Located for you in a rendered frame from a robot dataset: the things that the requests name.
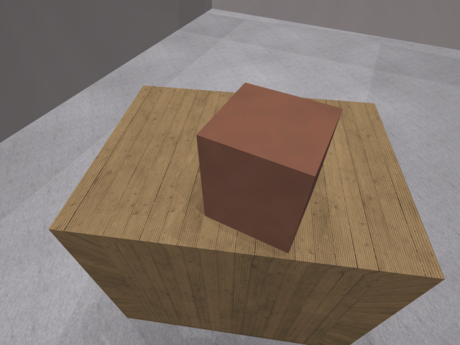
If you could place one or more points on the pedestal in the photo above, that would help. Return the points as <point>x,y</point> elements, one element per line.
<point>136,224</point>

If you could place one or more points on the carton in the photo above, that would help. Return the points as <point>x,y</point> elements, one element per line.
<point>260,157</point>

